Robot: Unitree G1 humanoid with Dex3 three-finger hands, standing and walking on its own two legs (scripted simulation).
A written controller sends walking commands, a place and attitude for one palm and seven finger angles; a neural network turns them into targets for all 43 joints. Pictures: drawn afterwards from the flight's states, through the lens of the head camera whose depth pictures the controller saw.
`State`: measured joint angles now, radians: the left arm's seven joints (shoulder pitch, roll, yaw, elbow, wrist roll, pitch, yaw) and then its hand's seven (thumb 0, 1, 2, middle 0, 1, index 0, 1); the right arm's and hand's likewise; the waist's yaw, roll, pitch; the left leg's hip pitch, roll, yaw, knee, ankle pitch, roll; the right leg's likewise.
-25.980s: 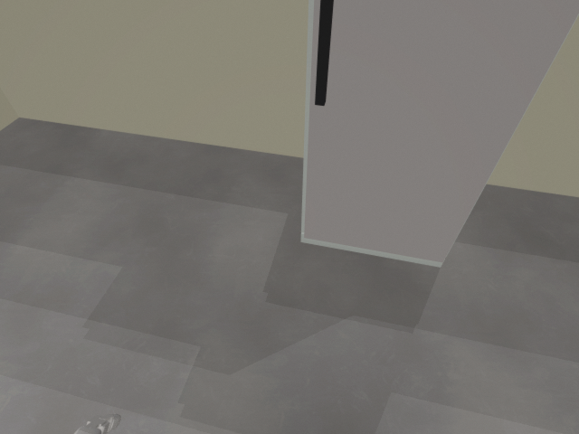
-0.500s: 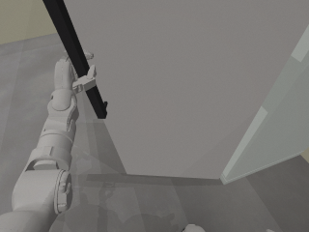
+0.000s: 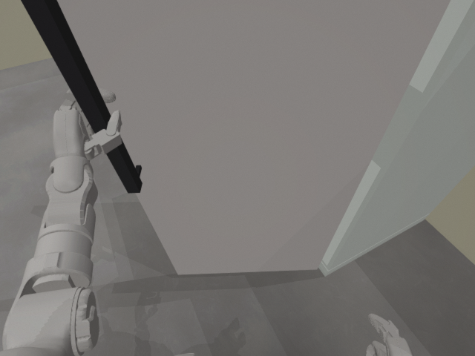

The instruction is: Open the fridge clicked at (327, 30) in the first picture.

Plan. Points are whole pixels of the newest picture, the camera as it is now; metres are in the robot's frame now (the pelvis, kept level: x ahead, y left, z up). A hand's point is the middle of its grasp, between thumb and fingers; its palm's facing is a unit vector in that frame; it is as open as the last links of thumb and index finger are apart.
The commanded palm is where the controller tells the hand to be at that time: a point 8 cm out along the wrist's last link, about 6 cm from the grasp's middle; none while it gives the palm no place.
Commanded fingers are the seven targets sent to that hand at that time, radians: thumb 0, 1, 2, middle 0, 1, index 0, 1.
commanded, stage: stop walking and hold the door back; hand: left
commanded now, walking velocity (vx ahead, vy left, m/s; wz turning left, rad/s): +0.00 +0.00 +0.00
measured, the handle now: (101, 105) +0.48 +0.21 +0.18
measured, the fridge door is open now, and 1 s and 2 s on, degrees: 65 67 65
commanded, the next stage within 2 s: loosen the grip on the handle in 0.40 s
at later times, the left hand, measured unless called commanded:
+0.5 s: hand (109, 147) +0.40 +0.19 +0.16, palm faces +0.15 -0.98 -0.15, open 6.3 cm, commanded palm +0.37 +0.24 +0.15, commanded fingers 0.00 0.78 0.84 -0.45 -1.40 -0.45 -1.40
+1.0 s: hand (112, 149) +0.41 +0.19 +0.14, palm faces +0.14 -0.98 -0.14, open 13.7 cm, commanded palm +0.38 +0.24 +0.14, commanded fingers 0.00 -0.55 0.20 -0.25 -1.15 -0.25 -1.15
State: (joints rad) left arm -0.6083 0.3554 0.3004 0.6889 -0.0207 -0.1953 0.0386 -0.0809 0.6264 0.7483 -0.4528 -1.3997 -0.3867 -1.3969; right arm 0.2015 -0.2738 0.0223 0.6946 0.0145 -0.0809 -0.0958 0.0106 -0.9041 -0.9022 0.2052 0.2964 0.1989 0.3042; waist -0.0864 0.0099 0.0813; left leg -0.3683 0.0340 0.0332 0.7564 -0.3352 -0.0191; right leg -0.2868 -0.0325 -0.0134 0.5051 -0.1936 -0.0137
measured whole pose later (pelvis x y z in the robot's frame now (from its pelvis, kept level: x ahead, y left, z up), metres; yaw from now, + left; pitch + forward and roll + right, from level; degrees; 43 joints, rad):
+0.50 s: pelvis +0.00 +0.03 -0.01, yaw -2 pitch -1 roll +0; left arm -0.46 0.28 0.16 0.41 -0.06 -0.21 0.08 -0.09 0.59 0.74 -0.45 -1.40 -0.35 -1.40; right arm 0.20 -0.19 0.05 0.69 0.01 -0.04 -0.09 0.01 -0.90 -0.90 0.21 0.30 0.20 0.30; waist -0.02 0.01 0.06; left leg -0.28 0.05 0.06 0.56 -0.26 -0.01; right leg -0.31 -0.03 0.00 0.51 -0.19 0.03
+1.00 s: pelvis +0.01 +0.01 -0.01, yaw -2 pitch +4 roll +0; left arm -0.49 0.33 0.23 0.59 -0.08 -0.38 -0.03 -0.01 -0.47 0.24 -0.41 -1.30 -0.31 -1.26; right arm 0.32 -0.28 -0.01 0.71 0.02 -0.14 -0.04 0.01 -0.90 -0.90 0.20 0.30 0.20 0.30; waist -0.03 -0.01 -0.02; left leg -0.40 0.06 0.03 0.62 -0.29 -0.03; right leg -0.44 -0.01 -0.02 0.62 -0.25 -0.01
